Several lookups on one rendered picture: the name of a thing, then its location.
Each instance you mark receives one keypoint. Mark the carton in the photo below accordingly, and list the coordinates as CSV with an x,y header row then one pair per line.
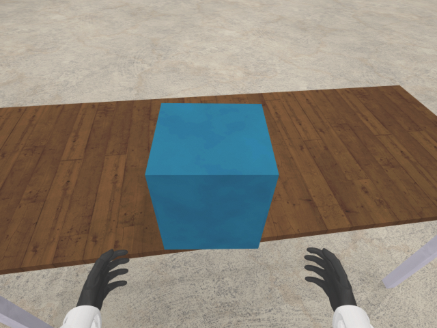
x,y
211,175

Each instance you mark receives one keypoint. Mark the left robot forearm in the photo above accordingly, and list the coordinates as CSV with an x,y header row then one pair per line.
x,y
84,316

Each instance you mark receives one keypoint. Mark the table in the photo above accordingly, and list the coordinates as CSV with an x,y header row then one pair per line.
x,y
73,186

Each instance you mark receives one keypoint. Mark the left robot hand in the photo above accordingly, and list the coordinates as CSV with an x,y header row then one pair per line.
x,y
96,286

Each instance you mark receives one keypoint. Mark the right robot hand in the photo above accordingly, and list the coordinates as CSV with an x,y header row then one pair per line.
x,y
335,284

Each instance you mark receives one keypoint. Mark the right robot forearm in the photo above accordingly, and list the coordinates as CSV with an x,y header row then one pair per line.
x,y
351,316

